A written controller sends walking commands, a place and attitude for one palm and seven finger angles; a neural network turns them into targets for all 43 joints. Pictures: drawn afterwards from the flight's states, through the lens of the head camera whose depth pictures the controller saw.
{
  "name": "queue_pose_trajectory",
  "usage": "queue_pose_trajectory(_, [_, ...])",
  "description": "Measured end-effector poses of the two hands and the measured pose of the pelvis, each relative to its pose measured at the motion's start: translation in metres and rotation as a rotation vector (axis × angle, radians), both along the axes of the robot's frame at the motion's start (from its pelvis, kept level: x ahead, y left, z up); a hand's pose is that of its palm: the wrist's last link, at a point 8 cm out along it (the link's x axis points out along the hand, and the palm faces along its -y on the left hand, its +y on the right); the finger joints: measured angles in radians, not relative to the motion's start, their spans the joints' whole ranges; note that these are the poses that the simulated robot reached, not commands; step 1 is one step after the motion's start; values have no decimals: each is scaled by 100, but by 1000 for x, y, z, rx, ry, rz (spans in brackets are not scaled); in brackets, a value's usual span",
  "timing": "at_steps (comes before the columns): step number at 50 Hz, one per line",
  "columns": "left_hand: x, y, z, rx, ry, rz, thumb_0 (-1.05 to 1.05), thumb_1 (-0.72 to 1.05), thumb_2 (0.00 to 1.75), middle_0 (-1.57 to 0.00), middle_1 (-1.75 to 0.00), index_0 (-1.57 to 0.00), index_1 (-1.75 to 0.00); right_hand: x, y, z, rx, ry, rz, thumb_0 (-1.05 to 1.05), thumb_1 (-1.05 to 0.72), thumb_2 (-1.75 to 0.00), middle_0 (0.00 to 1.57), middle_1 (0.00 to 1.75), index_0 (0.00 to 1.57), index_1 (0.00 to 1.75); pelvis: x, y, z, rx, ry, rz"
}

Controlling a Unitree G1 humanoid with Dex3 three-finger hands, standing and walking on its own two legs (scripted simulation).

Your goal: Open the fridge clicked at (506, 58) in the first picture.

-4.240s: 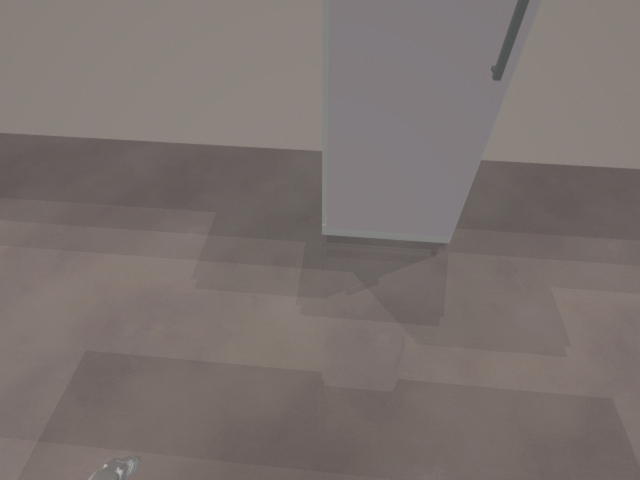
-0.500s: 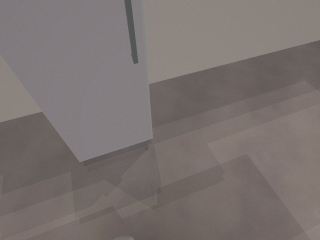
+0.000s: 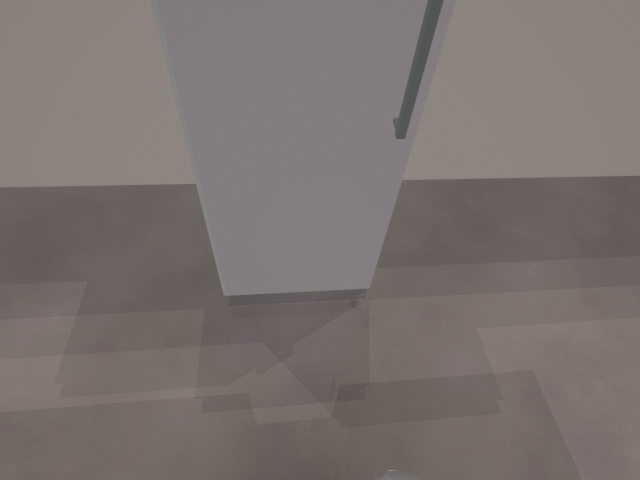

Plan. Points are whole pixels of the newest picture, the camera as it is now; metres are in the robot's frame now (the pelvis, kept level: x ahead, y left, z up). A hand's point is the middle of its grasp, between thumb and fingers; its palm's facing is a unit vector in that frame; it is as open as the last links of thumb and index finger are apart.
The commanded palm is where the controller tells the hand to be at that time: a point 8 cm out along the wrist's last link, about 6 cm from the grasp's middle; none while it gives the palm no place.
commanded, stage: turn to face it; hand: right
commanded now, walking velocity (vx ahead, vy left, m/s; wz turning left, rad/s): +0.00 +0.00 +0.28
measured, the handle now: (419, 45) +0.79 -0.12 +0.17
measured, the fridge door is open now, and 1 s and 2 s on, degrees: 0 0 0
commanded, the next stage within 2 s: take the last steps up to it in 0.18 s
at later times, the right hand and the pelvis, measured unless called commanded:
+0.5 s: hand out of the picture +0.07 -0.23 -0.17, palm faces -0.13 +0.97 -0.20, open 7.4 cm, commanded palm none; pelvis +0.00 -0.04 +0.00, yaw +9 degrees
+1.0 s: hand out of the picture +0.05 -0.16 -0.16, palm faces -0.02 +0.99 -0.17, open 7.3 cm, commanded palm none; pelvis +0.12 +0.00 +0.00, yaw +8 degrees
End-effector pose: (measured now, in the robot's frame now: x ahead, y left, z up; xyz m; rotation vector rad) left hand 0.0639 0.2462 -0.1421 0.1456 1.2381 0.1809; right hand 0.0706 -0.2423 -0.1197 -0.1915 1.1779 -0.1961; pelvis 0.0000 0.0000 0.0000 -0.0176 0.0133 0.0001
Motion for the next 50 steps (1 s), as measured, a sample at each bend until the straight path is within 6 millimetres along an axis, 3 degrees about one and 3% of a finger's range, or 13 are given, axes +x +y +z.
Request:
queue_pose_trajectory(8, [25,-18,14,61,-75,3,1,91,90,-20,-30,-19,-30,-22,-21,-27,47,103,1,0,-90,-90,21,30,21,30,2,-23,-7,30,0,58])
queue_pose_trajectory(12, [18,-32,21,87,-95,9,1,91,90,-20,-30,-19,-30,-24,-39,-40,62,142,12,1,-91,-90,21,30,21,30,1,-36,-10,30,-11,97])
queue_pose_trajectory(18, [-18,-48,26,77,-43,49,1,91,90,-20,-30,-20,-30,-15,-51,-30,58,155,69,1,-91,-90,20,30,20,30,-2,-44,1,44,-14,129])
queue_pose_trajectory(23, [-58,-53,19,35,23,121,1,91,90,-20,-30,-20,-30,-4,-46,-21,50,153,123,1,-91,-90,20,30,20,30,2,-43,4,40,-7,151])
queue_pose_trajectory(31, [-136,-43,-8,-51,207,239,1,91,90,-20,-30,-20,-30,38,-1,-14,32,80,208,1,-91,-90,20,30,20,30,16,-15,-4,3,-16,172])
queue_pose_trajectory(34, [-148,-36,-16,-82,286,236,1,91,90,-20,-30,-20,-30,44,18,-12,34,33,188,0,-91,-90,20,30,20,30,26,-4,-7,15,-30,157])
queue_pose_trajectory(37, [-134,-27,-12,-97,298,225,1,91,90,-20,-30,-19,-30,37,23,-6,21,37,137,0,-93,-90,21,30,21,30,40,4,0,5,-33,159])
queue_pose_trajectory(41, [-89,-15,-7,-88,226,213,1,91,90,-20,-30,-19,-30,15,27,-5,24,137,109,0,-93,-90,21,30,20,30,60,10,6,0,-35,158])
queue_pose_trajectory(46, [-15,-9,-6,-77,143,165,1,91,90,-20,-30,-19,-30,-11,34,-10,58,272,53,0,-92,-90,20,30,20,30,90,7,4,10,-33,141])
queue_pose_trajectory(50, [58,-14,-6,-68,75,101,1,91,90,-20,-29,-19,-30,-21,34,-15,89,368,-2,0,-91,-90,21,30,20,30,121,-2,-1,20,-26,131])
